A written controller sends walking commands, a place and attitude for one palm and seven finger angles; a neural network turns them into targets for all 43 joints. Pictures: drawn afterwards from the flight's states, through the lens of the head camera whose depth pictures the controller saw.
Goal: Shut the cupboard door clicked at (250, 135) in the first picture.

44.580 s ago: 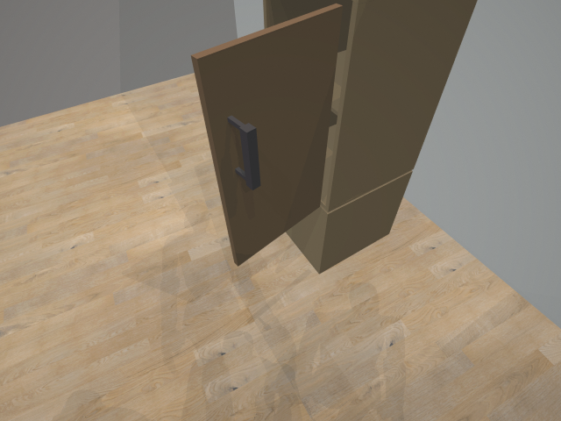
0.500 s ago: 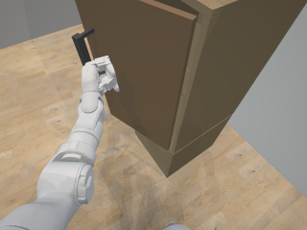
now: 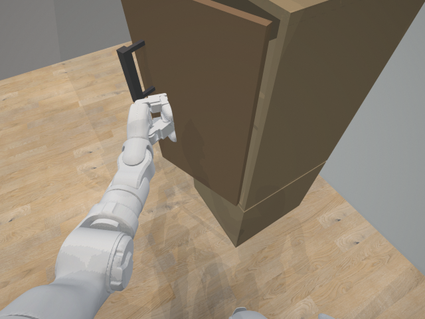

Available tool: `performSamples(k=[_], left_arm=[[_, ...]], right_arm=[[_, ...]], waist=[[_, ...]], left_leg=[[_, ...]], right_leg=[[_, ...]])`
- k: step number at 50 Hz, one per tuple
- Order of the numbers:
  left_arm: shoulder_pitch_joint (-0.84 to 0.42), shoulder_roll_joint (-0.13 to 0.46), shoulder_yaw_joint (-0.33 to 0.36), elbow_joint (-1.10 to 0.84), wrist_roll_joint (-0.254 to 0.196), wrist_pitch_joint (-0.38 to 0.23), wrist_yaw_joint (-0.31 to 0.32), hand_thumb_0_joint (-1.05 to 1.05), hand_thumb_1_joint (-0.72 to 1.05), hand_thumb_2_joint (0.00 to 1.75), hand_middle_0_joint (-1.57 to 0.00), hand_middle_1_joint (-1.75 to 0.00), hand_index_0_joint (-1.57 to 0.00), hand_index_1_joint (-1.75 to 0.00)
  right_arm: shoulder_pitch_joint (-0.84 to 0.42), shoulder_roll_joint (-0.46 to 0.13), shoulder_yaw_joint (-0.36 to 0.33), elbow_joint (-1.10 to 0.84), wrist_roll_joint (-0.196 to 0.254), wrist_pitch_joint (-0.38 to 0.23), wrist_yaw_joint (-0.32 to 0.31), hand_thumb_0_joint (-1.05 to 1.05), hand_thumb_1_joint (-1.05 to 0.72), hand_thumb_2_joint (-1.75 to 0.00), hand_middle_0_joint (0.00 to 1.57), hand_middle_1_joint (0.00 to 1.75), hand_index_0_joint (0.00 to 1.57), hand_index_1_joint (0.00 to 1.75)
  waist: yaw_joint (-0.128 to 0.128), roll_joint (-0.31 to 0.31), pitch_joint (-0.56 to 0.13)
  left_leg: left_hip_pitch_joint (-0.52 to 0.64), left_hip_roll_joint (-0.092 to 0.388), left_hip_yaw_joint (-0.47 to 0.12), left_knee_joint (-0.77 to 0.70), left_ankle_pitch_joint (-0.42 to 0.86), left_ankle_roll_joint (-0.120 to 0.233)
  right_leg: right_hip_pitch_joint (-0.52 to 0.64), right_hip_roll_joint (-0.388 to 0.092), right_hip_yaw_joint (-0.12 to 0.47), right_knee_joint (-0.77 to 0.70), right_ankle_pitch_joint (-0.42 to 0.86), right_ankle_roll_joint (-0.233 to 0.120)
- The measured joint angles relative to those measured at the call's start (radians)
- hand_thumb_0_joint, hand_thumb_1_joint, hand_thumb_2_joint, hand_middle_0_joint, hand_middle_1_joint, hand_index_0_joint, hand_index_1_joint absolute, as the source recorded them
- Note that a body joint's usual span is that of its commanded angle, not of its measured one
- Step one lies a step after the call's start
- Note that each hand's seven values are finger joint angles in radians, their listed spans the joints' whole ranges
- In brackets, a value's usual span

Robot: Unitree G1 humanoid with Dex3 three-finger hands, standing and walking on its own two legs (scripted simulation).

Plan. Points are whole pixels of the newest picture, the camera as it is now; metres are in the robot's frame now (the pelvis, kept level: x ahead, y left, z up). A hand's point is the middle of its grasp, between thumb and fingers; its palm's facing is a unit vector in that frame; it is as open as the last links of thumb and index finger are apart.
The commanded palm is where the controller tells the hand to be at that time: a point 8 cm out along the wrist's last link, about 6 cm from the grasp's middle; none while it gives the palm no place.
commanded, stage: draw the hand back to the body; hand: left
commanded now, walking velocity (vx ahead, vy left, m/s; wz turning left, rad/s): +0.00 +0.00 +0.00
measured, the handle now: (138, 73) +0.65 +0.13 +0.09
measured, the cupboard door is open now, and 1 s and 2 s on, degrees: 20 20 20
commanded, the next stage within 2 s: step back with the hand held close in 1.54 s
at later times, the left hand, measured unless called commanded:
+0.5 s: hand (96, 166) +0.34 +0.15 +0.15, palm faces -0.02 -1.00 -0.04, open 3.1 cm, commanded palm +0.30 +0.21 +0.15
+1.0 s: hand out of the picture +0.25 +0.27 +0.18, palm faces +0.33 -0.89 -0.32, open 4.8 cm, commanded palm +0.20 +0.32 +0.20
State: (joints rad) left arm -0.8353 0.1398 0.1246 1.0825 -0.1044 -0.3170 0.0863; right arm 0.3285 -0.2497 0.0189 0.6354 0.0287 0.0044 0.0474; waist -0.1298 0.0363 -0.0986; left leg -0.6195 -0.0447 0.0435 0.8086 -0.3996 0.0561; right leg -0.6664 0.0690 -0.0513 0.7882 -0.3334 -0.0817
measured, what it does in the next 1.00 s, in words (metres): shifts its weight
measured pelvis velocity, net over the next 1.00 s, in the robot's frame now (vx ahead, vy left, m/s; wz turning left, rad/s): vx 0.03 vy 0.05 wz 0.03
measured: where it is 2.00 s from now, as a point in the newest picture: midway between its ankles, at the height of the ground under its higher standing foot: outside the picture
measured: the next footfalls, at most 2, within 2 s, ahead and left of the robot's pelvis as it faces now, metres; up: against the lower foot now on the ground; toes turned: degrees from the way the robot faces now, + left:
none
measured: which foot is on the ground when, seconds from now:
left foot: down 0.00-1.00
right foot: down 0.00-1.00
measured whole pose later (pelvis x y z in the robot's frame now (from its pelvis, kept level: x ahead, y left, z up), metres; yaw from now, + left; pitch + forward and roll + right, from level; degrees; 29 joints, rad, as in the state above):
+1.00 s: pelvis +0.03 +0.05 +0.04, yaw +2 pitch -3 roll -2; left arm 0.35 0.32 0.20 -0.32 -0.09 -0.02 0.08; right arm 0.22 -0.22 0.05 0.60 0.03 0.02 -0.03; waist 0.04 0.09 0.00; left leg -0.07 -0.09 0.01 0.40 -0.28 0.10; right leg -0.10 0.04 -0.04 0.38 -0.22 -0.02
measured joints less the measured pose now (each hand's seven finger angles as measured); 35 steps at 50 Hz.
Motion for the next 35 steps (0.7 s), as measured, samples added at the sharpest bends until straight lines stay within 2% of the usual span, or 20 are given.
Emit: performSamples(k=[2,4,7,9,11,17,21,24,28,35], left_arm=[[0.04,-0.002,0.041,-0.036,-0.017,0.001,-0.011,0.02,0.9,0.9,-1.3,-1.5,-1.3,-1.5],[0.119,-0.002,0.066,-0.126,-0.023,-0.025,-0.022,0.02,0.9,0.9,-1.3,-1.5,-1.3,-1.5],[0.262,0.008,0.055,-0.296,-0.012,-0.07,-0.041,0.02,0.9,0.9,-1.3,-1.5,-1.3,-1.5],[0.344,0.02,0.03,-0.394,-0.012,-0.069,-0.062,0.02,0.9,0.9,-1.3,-1.5,-1.3,-1.5],[0.41,0.029,0.003,-0.475,-0.027,-0.031,-0.087,0.02,0.9,0.9,-1.3,-1.5,-1.3,-1.5],[0.556,0.026,-0.057,-0.671,-0.092,0.146,-0.141,0.02,0.9,0.9,-1.3,-1.5,-1.31,-1.5],[0.636,0.032,-0.072,-0.804,-0.097,0.188,-0.149,0.02,0.9,0.9,-1.3,-1.5,-1.3,-1.5],[0.678,0.047,-0.077,-0.884,-0.095,0.212,-0.161,0.02,0.9,0.9,-1.28,-1.47,-1.28,-1.48],[0.757,0.086,-0.099,-1.001,-0.039,0.244,-0.111,0.02,0.9,0.9,-1.22,-1.41,-1.22,-1.41],[0.938,0.108,-0.104,-1.179,0.007,0.289,-0.055,0.02,0.9,0.9,-1.06,-1.23,-1.06,-1.24]], right_arm=[[0.017,0.003,0.003,-0.012,-0.003,0.002,0.0,0.01,-0.9,-0.9,0.2,0.3,0.2,0.3],[0.039,0.003,0.001,-0.023,-0.006,0.002,0.001,0.01,-0.9,-0.9,0.2,0.3,0.2,0.3],[0.069,0.002,-0.01,-0.033,-0.004,0.002,0.006,0.01,-0.9,-0.9,0.2,0.3,0.2,0.3],[0.08,-0.001,-0.017,-0.031,0.004,0.007,0.007,0.01,-0.9,-0.9,0.2,0.3,0.2,0.3],[0.077,-0.006,-0.022,-0.027,0.015,0.015,0.002,0.01,-0.9,-0.9,0.2,0.3,0.2,0.3],[0.004,-0.021,-0.02,-0.041,0.046,0.012,-0.041,0.01,-0.9,-0.9,0.2,0.3,0.2,0.3],[-0.069,-0.019,-0.011,-0.073,0.05,-0.015,-0.064,0.01,-0.9,-0.9,0.2,0.3,0.2,0.3],[-0.115,-0.015,-0.002,-0.098,0.054,-0.031,-0.071,0.01,-0.91,-0.9,0.2,0.3,0.2,0.3],[-0.167,0.006,0.01,-0.113,0.039,-0.018,-0.084,0.01,-0.9,-0.9,0.2,0.3,0.2,0.3],[-0.175,0.028,0.037,-0.117,0.019,0.003,-0.088,0.01,-0.9,-0.9,0.2,0.3,0.2,0.3]], waist=[[0.004,-0.002,0.001],[0.012,-0.003,0.002],[0.032,0.001,-0.004],[0.049,0.005,-0.007],[0.066,0.01,-0.006],[0.099,0.016,0.012],[0.114,0.006,0.023],[0.126,0.003,0.026],[0.142,0.002,0.046],[0.166,0.019,0.081]], left_leg=[[0.013,0.003,0.013,-0.016,0.004,0.001],[0.033,0.006,0.027,-0.032,0.004,0.002],[0.066,0.009,0.038,-0.046,-0.002,0.004],[0.092,0.01,0.037,-0.052,-0.007,0.005],[0.123,0.01,0.03,-0.062,-0.008,0.006],[0.219,0.001,0.005,-0.116,0.013,0.014],[0.268,-0.007,0.0,-0.148,0.027,0.019],[0.297,-0.014,-0.007,-0.163,0.033,0.022],[0.363,-0.021,-0.014,-0.216,0.054,0.027],[0.461,-0.032,-0.029,-0.309,0.092,0.035]], right_leg=[[0.006,0.004,0.014,-0.01,0.006,0.001],[0.018,0.009,0.029,-0.018,0.008,0.002],[0.045,0.014,0.042,-0.025,0.004,0.003],[0.073,0.016,0.042,-0.032,-0.001,0.006],[0.108,0.016,0.037,-0.049,-0.001,0.01],[0.221,0.008,0.019,-0.122,0.019,0.017],[0.271,0.0,0.017,-0.151,0.03,0.021],[0.302,-0.006,0.012,-0.165,0.032,0.024],[0.371,-0.012,0.01,-0.219,0.05,0.03],[0.478,-0.021,0.003,-0.322,0.087,0.042]])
